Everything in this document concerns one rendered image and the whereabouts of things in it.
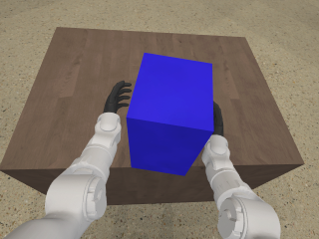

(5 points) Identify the left robot hand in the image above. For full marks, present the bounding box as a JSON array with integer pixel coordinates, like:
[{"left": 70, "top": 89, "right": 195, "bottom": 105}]
[{"left": 103, "top": 81, "right": 132, "bottom": 114}]

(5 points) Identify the pedestal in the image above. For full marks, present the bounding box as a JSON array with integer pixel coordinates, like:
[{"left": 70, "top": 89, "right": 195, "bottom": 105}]
[{"left": 0, "top": 27, "right": 305, "bottom": 206}]

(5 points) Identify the robot right upper arm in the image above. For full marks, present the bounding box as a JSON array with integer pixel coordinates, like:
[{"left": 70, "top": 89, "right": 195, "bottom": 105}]
[{"left": 217, "top": 196, "right": 280, "bottom": 239}]

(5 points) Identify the right robot hand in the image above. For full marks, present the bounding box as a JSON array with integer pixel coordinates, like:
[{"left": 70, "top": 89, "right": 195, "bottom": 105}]
[{"left": 212, "top": 102, "right": 224, "bottom": 136}]

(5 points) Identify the carton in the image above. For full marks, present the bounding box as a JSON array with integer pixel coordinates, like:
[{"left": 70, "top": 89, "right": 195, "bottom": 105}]
[{"left": 126, "top": 53, "right": 214, "bottom": 176}]

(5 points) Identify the robot left upper arm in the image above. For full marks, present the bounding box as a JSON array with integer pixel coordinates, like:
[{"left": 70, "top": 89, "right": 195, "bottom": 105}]
[{"left": 3, "top": 174, "right": 107, "bottom": 239}]

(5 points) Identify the left robot forearm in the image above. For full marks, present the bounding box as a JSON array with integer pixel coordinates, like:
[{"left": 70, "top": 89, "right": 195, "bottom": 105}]
[{"left": 45, "top": 112, "right": 122, "bottom": 212}]

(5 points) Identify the right robot forearm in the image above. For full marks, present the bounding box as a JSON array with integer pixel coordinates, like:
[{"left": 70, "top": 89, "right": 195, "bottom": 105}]
[{"left": 201, "top": 134, "right": 281, "bottom": 235}]

